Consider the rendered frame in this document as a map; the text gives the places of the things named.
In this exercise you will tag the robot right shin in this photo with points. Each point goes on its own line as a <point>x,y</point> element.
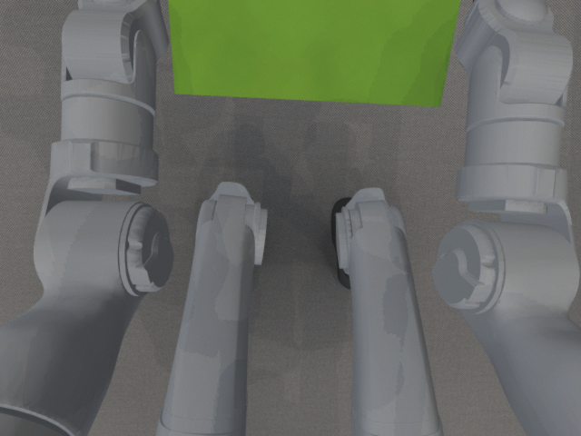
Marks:
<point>375,194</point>

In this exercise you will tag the robot left upper arm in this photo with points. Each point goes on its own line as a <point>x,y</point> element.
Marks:
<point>96,261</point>

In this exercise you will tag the left robot forearm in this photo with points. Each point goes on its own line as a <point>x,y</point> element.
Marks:
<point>110,49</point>

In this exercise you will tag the right robot forearm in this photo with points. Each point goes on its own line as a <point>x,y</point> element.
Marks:
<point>518,72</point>

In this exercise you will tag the robot right upper arm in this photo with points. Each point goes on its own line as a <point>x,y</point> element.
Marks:
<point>513,283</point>

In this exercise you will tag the carton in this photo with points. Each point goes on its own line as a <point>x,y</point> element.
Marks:
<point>350,51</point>

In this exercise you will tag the left robot thigh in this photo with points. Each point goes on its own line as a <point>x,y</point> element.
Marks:
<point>207,391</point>

